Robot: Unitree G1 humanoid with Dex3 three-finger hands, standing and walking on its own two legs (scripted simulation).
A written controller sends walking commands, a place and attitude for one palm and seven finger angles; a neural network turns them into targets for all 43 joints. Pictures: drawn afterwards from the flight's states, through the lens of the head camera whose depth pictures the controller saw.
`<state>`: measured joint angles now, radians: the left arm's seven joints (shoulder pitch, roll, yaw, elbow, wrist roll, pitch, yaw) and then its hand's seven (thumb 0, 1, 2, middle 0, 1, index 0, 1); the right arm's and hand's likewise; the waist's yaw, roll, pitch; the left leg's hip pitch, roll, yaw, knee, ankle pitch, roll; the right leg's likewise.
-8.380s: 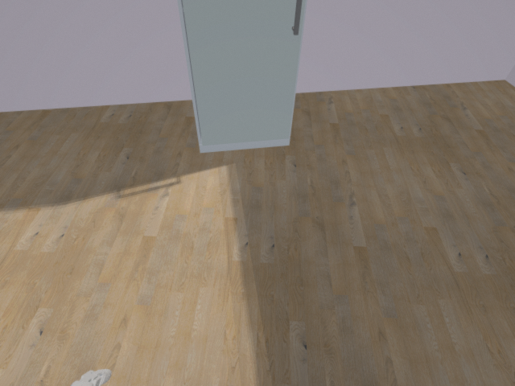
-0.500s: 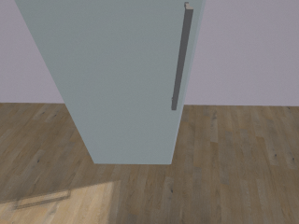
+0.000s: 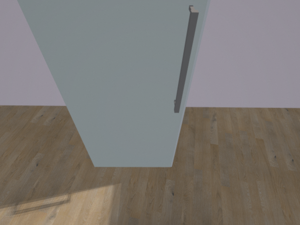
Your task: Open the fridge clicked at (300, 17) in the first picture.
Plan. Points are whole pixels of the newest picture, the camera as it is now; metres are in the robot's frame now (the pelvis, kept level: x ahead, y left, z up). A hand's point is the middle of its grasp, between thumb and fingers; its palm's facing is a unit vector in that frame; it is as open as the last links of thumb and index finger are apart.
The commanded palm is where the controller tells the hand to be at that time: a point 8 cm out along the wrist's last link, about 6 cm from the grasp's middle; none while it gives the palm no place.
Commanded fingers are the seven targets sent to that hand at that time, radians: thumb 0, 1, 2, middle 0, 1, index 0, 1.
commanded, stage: look again from close up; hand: right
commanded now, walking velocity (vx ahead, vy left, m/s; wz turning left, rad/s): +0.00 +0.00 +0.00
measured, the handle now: (182, 69) +0.58 -0.08 +0.12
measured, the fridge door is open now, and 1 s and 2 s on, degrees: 0 0 0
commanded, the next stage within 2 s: none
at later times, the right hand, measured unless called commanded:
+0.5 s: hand out of the picture -0.01 -0.16 -0.18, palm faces +0.05 +0.98 -0.21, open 7.4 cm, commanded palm none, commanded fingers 0.00 -0.90 -0.90 0.20 0.30 0.20 0.30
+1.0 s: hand out of the picture -0.02 -0.16 -0.18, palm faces +0.07 +0.98 -0.20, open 7.4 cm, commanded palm none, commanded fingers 0.00 -0.90 -0.90 0.20 0.30 0.20 0.30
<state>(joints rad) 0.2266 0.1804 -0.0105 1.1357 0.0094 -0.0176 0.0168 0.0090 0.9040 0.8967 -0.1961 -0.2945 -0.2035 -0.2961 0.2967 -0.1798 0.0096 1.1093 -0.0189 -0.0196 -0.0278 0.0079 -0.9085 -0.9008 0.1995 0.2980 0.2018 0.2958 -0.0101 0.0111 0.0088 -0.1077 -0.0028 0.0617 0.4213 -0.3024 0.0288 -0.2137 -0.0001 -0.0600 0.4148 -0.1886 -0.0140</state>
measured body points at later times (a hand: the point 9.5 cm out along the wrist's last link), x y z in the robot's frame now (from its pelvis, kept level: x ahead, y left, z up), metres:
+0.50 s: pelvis +0.00 +0.02 +0.00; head +0.01 +0.02 +0.45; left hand +0.03 +0.25 -0.16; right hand -0.01 -0.21 -0.16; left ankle -0.05 +0.09 -0.74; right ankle +0.02 -0.11 -0.74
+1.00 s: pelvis +0.00 +0.02 +0.00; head +0.01 +0.02 +0.45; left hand +0.03 +0.25 -0.16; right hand -0.02 -0.21 -0.16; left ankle -0.05 +0.09 -0.74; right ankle +0.02 -0.11 -0.74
